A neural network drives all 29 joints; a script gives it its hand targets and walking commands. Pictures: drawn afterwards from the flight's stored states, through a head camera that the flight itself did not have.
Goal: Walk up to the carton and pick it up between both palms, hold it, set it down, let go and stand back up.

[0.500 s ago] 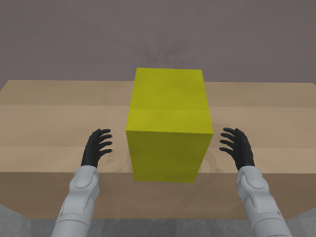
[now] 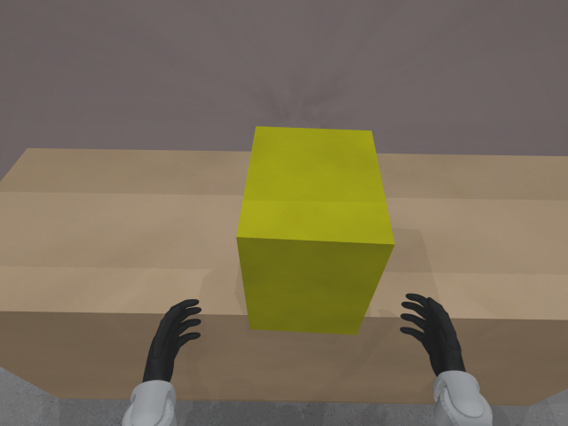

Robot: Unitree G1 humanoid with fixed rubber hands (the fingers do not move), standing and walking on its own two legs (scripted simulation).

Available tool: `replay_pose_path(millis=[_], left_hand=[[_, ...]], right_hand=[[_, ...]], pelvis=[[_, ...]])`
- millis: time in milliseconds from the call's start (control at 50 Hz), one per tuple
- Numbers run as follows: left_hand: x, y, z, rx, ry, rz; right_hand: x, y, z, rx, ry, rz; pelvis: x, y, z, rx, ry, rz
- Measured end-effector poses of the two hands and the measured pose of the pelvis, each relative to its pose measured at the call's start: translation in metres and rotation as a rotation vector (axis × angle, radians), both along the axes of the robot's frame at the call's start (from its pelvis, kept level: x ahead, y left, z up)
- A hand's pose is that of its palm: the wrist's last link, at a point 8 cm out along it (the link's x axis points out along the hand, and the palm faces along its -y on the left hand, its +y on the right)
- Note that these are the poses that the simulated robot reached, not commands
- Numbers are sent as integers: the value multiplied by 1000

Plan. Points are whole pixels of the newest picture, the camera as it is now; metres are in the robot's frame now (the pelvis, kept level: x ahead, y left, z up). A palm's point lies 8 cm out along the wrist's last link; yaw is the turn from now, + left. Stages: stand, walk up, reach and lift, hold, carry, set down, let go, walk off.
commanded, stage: set down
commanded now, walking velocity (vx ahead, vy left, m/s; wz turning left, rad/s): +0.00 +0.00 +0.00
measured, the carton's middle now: (307, 234) +0.41 -0.04 +0.00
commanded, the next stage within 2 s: let go in 1.26 s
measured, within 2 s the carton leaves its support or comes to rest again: neither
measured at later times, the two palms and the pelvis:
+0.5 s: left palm (155, 390) +0.18 +0.19 -0.05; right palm (444, 383) +0.17 -0.21 -0.05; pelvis +0.00 -0.01 +0.00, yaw +0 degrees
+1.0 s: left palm (138, 410) +0.16 +0.22 -0.07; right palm (443, 398) +0.16 -0.21 -0.07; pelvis +0.01 +0.00 +0.00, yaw -1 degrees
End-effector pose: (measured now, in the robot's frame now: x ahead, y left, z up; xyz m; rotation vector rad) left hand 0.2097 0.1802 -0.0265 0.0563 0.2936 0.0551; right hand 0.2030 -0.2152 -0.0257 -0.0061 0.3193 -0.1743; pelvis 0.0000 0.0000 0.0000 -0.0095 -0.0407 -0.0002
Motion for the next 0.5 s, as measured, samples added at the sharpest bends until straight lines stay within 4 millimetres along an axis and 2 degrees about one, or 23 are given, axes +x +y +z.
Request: replay_pose_path(millis=[220, 500], left_hand=[[-26, 3, -20, 0, 60, 14], [-26, 12, -27, 22, 183, 38]], right_hand=[[-24, 0, -18, -13, 51, 11], [-28, 0, -24, -36, 144, 36]], pelvis=[[-7, -3, -3, 5, -26, 7], [-4, -7, 0, 13, -41, -5]])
